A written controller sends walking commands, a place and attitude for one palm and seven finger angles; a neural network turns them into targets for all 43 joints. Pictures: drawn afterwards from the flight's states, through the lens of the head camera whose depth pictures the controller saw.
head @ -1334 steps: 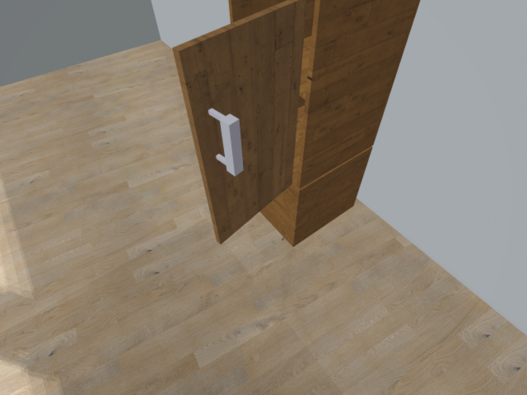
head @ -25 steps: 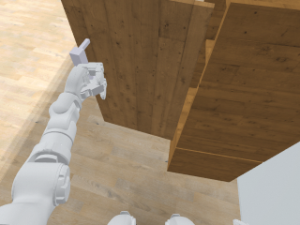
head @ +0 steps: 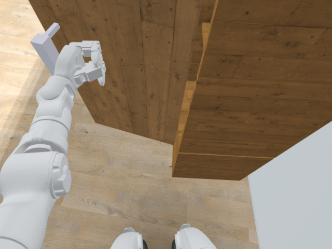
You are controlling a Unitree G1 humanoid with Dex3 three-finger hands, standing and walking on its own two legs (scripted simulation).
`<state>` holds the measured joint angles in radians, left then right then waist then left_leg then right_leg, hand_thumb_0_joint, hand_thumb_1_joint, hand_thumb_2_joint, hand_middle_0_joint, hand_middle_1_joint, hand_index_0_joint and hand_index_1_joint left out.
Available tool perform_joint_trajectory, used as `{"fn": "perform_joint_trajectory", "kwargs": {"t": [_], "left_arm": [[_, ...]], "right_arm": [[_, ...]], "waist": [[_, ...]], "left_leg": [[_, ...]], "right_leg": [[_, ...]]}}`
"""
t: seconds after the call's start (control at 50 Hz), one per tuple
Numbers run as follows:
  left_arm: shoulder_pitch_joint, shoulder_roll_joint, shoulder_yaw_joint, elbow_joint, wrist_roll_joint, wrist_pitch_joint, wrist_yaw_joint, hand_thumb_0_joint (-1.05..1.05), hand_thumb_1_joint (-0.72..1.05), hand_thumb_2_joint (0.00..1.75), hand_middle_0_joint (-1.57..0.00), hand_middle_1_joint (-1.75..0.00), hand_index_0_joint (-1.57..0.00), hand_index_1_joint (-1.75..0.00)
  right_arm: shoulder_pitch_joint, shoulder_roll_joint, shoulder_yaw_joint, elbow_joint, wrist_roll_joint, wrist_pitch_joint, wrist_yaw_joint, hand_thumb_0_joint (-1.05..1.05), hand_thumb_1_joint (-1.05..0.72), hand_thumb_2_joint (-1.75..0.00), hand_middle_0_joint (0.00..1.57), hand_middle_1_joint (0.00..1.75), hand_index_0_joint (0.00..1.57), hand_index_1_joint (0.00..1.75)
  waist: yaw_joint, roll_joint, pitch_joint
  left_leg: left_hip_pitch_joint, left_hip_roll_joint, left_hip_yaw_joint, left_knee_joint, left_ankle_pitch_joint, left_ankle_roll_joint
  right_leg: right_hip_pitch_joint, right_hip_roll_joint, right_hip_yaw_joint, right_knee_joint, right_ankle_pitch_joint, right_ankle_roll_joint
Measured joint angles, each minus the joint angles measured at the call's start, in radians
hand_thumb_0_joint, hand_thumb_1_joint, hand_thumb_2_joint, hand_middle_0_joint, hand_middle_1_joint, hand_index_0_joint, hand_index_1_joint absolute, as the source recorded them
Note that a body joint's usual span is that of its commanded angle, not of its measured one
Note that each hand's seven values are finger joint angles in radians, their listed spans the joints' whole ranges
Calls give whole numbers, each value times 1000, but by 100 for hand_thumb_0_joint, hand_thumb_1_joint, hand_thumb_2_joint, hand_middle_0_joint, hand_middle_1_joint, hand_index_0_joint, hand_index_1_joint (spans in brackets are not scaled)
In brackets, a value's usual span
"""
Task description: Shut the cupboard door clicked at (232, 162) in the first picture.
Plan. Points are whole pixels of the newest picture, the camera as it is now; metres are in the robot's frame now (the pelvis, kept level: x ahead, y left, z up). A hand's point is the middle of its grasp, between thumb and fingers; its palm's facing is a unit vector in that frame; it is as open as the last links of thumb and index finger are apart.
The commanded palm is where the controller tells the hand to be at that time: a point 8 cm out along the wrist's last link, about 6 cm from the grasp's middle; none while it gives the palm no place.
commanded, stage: push the door shut along its arc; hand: left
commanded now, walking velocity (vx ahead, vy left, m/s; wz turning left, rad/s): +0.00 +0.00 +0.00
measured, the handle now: (60, 57) +0.56 +0.19 +0.10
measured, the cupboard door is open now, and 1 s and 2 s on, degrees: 76 60 60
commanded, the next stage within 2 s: pull the fist back off the door in 0.46 s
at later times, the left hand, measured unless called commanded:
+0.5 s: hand (110, 58) +0.54 +0.07 +0.11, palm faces -0.41 -0.91 -0.01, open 3.3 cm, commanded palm +0.56 +0.11 +0.11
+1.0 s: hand (120, 59) +0.54 +0.05 +0.10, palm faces +0.05 -1.00 +0.02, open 3.1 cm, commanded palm +0.50 +0.11 +0.11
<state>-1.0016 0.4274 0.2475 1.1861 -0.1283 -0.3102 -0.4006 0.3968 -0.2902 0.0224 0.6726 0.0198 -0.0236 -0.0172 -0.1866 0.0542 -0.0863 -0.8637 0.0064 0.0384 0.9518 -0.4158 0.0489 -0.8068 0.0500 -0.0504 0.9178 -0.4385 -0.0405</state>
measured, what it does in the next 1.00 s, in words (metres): stands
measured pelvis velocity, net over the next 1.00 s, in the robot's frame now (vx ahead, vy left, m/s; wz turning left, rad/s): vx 0.02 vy -0.01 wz -0.01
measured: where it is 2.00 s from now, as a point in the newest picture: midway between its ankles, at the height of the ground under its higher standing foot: outside the picture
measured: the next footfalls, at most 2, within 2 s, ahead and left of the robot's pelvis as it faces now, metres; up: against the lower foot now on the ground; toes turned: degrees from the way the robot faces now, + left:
none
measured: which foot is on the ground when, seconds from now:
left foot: down 0.00-1.00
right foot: down 0.00-1.00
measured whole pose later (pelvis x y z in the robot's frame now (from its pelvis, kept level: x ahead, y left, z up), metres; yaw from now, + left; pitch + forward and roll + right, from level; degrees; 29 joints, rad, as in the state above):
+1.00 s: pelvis +0.02 -0.01 +0.00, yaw -1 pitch +20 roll -1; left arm -0.99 0.22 0.32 1.17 -0.02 -0.33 0.12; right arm 0.46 -0.23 0.00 0.67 -0.04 0.00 0.08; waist -0.19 0.07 -0.14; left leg -0.84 0.02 0.04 0.92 -0.43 0.03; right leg -0.79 0.07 -0.04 0.88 -0.45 -0.06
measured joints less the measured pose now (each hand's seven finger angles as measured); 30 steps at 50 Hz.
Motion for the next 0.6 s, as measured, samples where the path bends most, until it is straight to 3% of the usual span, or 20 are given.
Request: {"fn": "perform_joint_trajectory", "kwargs": {"t": [0.14, 0.34, 0.58, 0.6], "left_arm": [[-42, 27, -35, 34, -12, 28, -41, 2, 87, 91, -130, -150, -130, -150], [-176, 50, -83, 83, -18, 63, -64, 2, 90, 95, -130, -150, -130, -150], [-276, 75, -81, 121, 13, 107, -75, 3, 94, 96, -130, -150, -130, -150], [-279, 63, -52, 119, 11, 118, -51, 3, 93, 96, -130, -150, -130, -150]], "right_arm": [[-1, 4, 2, 14, 4, 6, -9, 1, -90, -90, 20, 30, 21, 30], [-50, -10, -1, 38, -6, -37, -23, 0, -90, -90, 20, 30, 21, 30], [-55, -1, 5, 54, -17, -56, -27, 0, -90, -90, 20, 30, 21, 30], [-46, 1, 2, 49, -18, -56, -23, 0, -90, -90, 20, 30, 21, 30]], "waist": [[2, -2, -1], [-10, -8, 7], [-35, -1, -4], [-32, 5, -8]], "left_leg": [[-12, 4, -19, 10, -5, -10], [-97, 3, -46, 60, -11, -18], [-170, 10, -45, 121, -39, -16], [-177, 11, -46, 124, -41, -16]], "right_leg": [[-4, 6, -19, 2, -7, -11], [-77, 5, -47, 44, -18, -22], [-150, 10, -47, 100, -42, -22], [-155, 12, -48, 101, -42, -21]]}}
